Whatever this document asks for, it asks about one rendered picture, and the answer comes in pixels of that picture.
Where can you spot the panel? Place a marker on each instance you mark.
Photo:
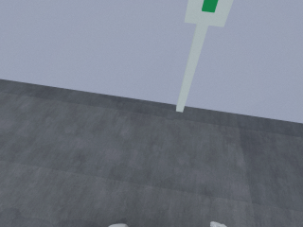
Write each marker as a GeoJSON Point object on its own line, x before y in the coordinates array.
{"type": "Point", "coordinates": [202, 19]}

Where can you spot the button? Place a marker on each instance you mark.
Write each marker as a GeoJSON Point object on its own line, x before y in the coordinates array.
{"type": "Point", "coordinates": [209, 5]}

